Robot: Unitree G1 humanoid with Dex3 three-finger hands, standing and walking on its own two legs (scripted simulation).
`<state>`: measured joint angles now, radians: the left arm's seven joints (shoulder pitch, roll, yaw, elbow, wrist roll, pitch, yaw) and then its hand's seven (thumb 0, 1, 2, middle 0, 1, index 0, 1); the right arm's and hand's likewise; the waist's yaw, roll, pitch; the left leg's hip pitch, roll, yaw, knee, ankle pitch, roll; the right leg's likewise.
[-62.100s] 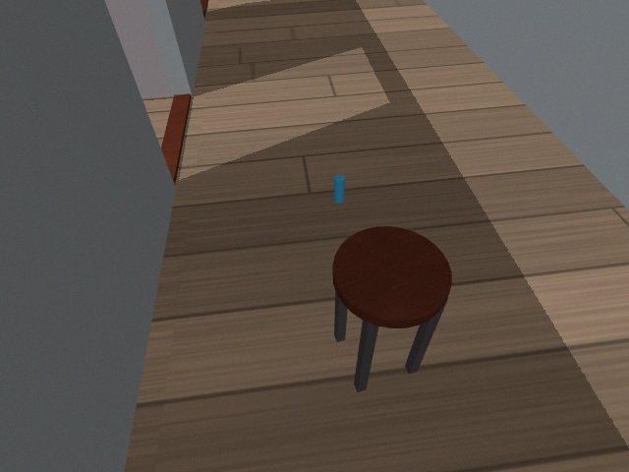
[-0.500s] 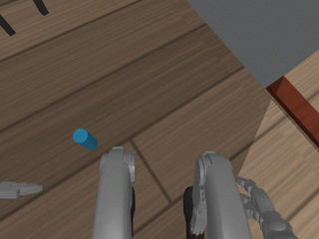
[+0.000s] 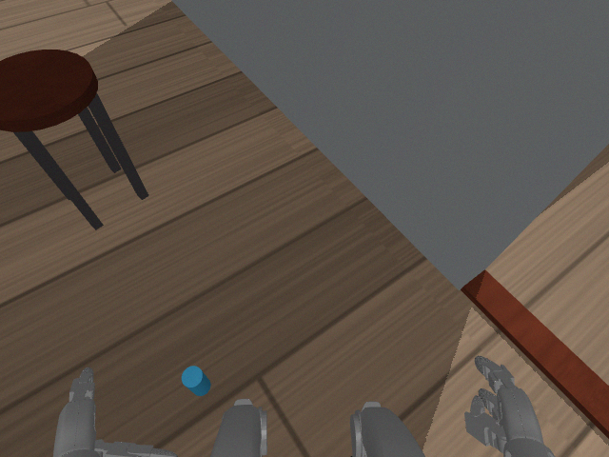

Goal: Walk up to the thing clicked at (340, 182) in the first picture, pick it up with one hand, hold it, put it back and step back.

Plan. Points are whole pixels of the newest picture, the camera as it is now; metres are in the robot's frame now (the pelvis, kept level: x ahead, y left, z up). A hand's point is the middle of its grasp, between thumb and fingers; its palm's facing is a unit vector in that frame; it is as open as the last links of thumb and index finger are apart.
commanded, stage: home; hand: left
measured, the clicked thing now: (197, 381) +0.34 +0.27 -0.57
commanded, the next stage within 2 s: stand in 2.00 s
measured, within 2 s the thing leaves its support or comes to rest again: neither
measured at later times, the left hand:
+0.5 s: hand (139, 417) +0.20 +0.19 +0.02, palm faces +0.12 -0.95 -0.30, open 17.4 cm
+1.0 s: hand (149, 430) +0.18 +0.18 +0.02, palm faces +0.11 -0.95 -0.28, open 17.5 cm
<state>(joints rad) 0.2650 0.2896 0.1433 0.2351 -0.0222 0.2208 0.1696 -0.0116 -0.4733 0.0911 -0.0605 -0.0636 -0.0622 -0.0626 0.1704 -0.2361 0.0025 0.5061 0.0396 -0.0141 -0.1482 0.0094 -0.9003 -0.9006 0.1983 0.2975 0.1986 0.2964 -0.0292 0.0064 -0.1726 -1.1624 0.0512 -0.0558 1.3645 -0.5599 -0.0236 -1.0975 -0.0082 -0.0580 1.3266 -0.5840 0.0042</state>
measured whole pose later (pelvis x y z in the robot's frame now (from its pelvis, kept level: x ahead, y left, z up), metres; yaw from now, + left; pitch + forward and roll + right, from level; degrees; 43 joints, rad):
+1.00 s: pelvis +0.02 +0.00 +0.08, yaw +1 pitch +7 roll -2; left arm 0.46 0.20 -0.01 0.02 -0.01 0.26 0.13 -0.01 -0.55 0.05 -0.05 -0.05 -0.05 -0.05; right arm 0.29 -0.21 0.02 0.50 0.01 -0.12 -0.17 0.01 -0.90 -0.90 0.20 0.30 0.20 0.30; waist -0.03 0.03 -0.10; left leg -0.64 0.05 -0.03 0.95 -0.44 -0.02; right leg -0.58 -0.01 -0.05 0.91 -0.45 0.01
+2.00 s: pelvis +0.02 +0.00 +0.08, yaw +1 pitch +7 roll -2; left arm 0.46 0.20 -0.01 0.02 -0.01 0.25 0.13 -0.01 -0.57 0.03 -0.05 -0.05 -0.05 -0.05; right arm 0.28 -0.20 0.02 0.52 0.01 -0.14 -0.18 0.01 -0.90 -0.90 0.20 0.30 0.20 0.30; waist -0.02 0.03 -0.10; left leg -0.63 0.05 -0.02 0.94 -0.44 -0.02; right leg -0.57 -0.01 -0.04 0.90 -0.45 0.01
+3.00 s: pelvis +0.02 +0.02 +0.13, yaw +2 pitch -4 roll +0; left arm 0.20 0.32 0.00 1.04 0.03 0.00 0.02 0.00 0.90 0.89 -0.20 -0.30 -0.20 -0.30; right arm 0.17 -0.30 -0.02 1.07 -0.03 0.00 0.00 0.01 -0.90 -0.90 0.20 0.30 0.20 0.30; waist 0.01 -0.01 0.06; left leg -0.19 -0.01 0.01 0.46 -0.21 0.02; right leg -0.15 -0.06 -0.03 0.45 -0.23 0.04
